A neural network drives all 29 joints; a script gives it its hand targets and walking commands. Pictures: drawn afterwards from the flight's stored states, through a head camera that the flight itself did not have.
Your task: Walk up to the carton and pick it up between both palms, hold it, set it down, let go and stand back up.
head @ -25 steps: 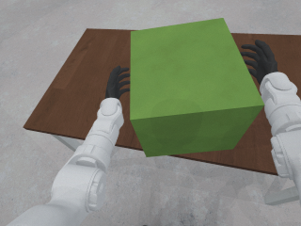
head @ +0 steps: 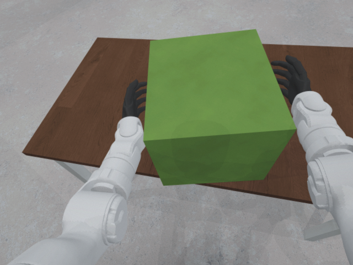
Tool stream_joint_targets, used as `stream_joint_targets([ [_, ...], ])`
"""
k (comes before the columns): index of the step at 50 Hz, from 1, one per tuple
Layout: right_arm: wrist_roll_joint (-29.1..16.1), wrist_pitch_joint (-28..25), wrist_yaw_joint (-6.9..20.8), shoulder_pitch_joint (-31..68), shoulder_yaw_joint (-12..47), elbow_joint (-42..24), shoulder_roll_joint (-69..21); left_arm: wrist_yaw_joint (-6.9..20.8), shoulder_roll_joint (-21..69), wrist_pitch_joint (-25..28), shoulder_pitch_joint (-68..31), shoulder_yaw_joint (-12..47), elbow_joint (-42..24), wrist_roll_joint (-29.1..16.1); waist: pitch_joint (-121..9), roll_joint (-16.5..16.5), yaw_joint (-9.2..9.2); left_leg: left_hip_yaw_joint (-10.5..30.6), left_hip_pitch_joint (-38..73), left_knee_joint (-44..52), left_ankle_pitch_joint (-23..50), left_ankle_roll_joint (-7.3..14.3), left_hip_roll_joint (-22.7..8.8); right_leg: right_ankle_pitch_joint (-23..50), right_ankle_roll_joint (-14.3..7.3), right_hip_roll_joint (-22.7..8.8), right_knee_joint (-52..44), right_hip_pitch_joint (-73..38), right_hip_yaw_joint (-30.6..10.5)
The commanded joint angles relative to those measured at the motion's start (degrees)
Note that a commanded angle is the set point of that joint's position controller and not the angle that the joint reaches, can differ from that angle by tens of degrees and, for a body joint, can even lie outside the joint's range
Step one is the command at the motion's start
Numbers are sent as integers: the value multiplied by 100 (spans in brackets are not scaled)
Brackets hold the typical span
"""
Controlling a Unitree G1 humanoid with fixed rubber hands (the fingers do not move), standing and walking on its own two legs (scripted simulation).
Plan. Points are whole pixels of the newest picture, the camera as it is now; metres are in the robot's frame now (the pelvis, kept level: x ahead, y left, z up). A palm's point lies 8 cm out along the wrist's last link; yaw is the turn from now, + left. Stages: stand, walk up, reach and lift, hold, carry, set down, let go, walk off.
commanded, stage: reach and lift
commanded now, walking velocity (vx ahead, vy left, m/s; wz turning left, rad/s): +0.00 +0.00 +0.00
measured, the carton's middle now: (207, 111) +0.49 +0.04 +0.00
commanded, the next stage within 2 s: none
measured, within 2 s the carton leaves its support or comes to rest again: leaves its support in 1.88 s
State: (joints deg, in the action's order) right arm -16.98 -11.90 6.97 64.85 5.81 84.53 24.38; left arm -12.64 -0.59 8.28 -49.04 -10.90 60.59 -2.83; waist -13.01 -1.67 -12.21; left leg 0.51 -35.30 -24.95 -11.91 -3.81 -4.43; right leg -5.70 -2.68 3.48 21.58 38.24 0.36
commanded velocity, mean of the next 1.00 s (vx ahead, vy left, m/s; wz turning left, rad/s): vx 0.00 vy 0.00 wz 0.00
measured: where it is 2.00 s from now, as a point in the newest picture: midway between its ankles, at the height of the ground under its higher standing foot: outside the picture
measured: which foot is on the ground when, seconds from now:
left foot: down 0.00-1.00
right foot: down 0.00-1.00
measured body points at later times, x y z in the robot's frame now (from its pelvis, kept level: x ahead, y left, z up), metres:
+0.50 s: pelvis +0.01 +0.01 +0.01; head +0.09 -0.01 +0.45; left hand +0.41 +0.21 +0.07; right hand +0.51 -0.15 +0.09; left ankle -0.03 +0.16 -0.73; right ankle +0.02 -0.09 -0.73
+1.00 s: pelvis +0.02 +0.01 +0.01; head +0.10 +0.01 +0.46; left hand +0.42 +0.21 +0.07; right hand +0.51 -0.15 +0.09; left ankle -0.03 +0.16 -0.73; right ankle +0.02 -0.09 -0.73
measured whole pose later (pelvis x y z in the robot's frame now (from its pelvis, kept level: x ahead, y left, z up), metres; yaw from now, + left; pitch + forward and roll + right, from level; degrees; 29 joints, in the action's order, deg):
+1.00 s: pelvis +0.02 +0.01 +0.01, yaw +1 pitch +16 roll +0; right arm 4.7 -17.5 10.5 55.8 -14.9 78.9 19.7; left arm -8.2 6.6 7.8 -38.4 -23.3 46.1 12.2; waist -8.5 -0.4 -7.3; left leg -0.4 -23.1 -17.3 -10.4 -2.6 -3.6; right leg -5.0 -1.9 2.4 14.4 25.9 0.7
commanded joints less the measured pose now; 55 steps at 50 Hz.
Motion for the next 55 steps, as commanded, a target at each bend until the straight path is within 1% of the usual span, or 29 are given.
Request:
stream_joint_targets([
  [1,8,-74,17,2254,-45,-757,-36,151,65,161,-1968,112,-699,121,-2953,975,-4,-577,112,52,1823,88,368,1463,275,-54,291,-3216,-47],
  [2,61,-82,49,2197,-164,-711,-19,146,170,174,-2021,168,-932,109,-3105,874,69,-544,322,58,1953,43,336,1394,251,-21,254,-3076,12],
  [3,129,-103,70,2137,-210,-783,-27,131,240,173,-1998,169,-1028,153,-3222,770,43,-546,469,27,2077,16,331,1332,216,-11,208,-2995,37],
  [4,152,-78,75,2151,-130,-784,-110,149,212,127,-1820,106,-817,205,-3004,997,29,-552,488,-1,2160,85,361,1492,241,-19,179,-3050,20],
  [5,210,-81,56,2147,-187,-883,-80,162,109,118,-1798,-3,-776,238,-2941,1060,28,-570,331,51,2039,105,367,1534,270,-32,196,-3147,10],
  [6,283,-72,57,2223,-302,-811,-172,169,242,139,-1992,25,-885,240,-2881,949,47,-542,224,142,1893,98,356,1388,256,-63,184,-3141,13],
  [7,331,-102,57,2193,-263,-982,-315,215,273,159,-1890,-3,-809,248,-2859,1052,28,-578,148,105,1901,133,372,1528,285,-100,199,-3288,-36],
  [8,386,-82,65,2092,-329,-827,-297,239,233,165,-1873,-88,-839,335,-2879,1031,39,-579,138,148,1880,130,378,1630,305,-107,231,-3392,-27],
  [9,414,-99,105,2065,-361,-813,-424,268,396,168,-1869,-98,-942,402,-2892,881,1,-579,239,189,1951,102,364,1594,280,-118,187,-3370,-14],
  [10,541,-106,122,2037,-467,-872,-454,285,356,183,-1903,-142,-1024,458,-2941,984,65,-610,333,225,1911,120,373,1491,297,-109,135,-3323,2],
  [12,757,-152,111,1957,-622,-974,-662,373,443,199,-1826,-255,-1024,598,-2861,972,97,-629,264,277,1858,151,415,1669,328,-176,92,-3509,-29],
  [13,924,-183,154,1955,-811,-957,-773,418,616,176,-1858,-313,-1153,743,-2799,892,141,-617,334,346,1830,135,408,1652,329,-175,51,-3511,21],
  [16,1538,-323,306,1875,-1160,-1153,-1300,606,970,149,-1693,-682,-1184,1190,-2760,1009,71,-684,528,456,2040,174,432,2008,379,-223,-19,-3744,90],
  [19,2400,-495,557,1694,-1507,-1166,-2534,954,1866,153,-1667,-743,-1221,1661,-2487,1017,147,-758,508,752,1789,253,454,2162,418,-319,-120,-4054,175],
  [21,2726,-583,693,1529,-1773,-1107,-2785,1088,2249,99,-1554,-559,-1180,1706,-2283,922,252,-766,666,850,1678,252,430,1937,353,-317,-193,-3857,249],
  [23,2862,-640,747,1409,-1867,-1001,-2862,1092,2276,87,-1364,-573,-1122,1761,-2093,986,193,-763,798,842,1853,305,425,1998,326,-268,-214,-3834,288],
  [25,2837,-627,806,1298,-1919,-886,-2891,1065,2337,37,-1386,-489,-1286,1790,-1993,891,229,-751,992,859,1837,319,401,1748,288,-272,-294,-3685,289],
  [26,2805,-609,834,1300,-1943,-833,-2843,1046,2345,-24,-1367,-453,-1303,1792,-1854,795,168,-765,1077,866,1826,314,401,1512,258,-265,-348,-3589,304],
  [28,2790,-573,877,1176,-1958,-866,-2764,987,2395,-142,-1229,-330,-1438,1806,-1863,681,181,-737,1358,828,1951,305,375,1199,193,-226,-423,-3318,328],
  [29,2753,-549,895,1171,-1881,-912,-2789,975,2355,-193,-1148,-347,-1482,1835,-1783,756,116,-734,1422,771,2089,335,389,1252,199,-209,-438,-3325,340],
  [32,2611,-623,916,1138,-1782,-932,-2733,888,2478,-197,-1081,-142,-1752,1801,-2004,533,78,-704,1707,590,2688,229,357,1548,155,-148,-395,-3144,392],
  [35,2530,-641,892,1056,-1727,-834,-2729,880,2544,-231,-945,-46,-1733,1758,-1871,578,157,-687,1817,526,2887,232,352,1724,157,-134,-416,-3119,387],
  [37,2535,-715,864,1195,-1693,-1007,-2819,906,2646,-186,-1008,54,-1776,1709,-1998,626,186,-661,1747,541,2823,237,360,1769,185,-132,-395,-3131,410],
  [40,2493,-733,858,1043,-1582,-866,-2943,944,2695,-128,-931,155,-1665,1638,-1796,634,243,-640,1675,507,2872,237,370,2104,205,-176,-336,-3298,370],
  [42,2481,-763,827,1075,-1536,-946,-3020,1005,2612,-105,-847,51,-1498,1650,-1802,754,210,-661,1283,599,2579,297,396,2281,265,-249,-276,-3643,303],
  [45,2417,-849,775,1002,-1395,-940,-3099,1029,2649,-16,-740,118,-1472,1672,-1889,775,214,-657,1261,599,2700,291,402,2592,298,-219,-199,-3818,326],
  [49,2403,-829,767,958,-1426,-898,-3137,995,2674,50,-874,153,-1494,1667,-1791,575,254,-616,1333,606,2567,244,404,2278,237,-238,-250,-3629,320],
  [51,2341,-800,791,950,-1364,-938,-3106,993,2629,30,-824,101,-1438,1650,-1750,604,186,-618,1267,635,2515,259,384,2217,226,-231,-262,-3648,290],
  [55,2392,-769,756,946,-1353,-931,-3171,1008,2594,19,-863,183,-1357,1590,-1811,668,259,-620,1170,670,2326,307,407,2230,257,-271,-256,-3712,268],
])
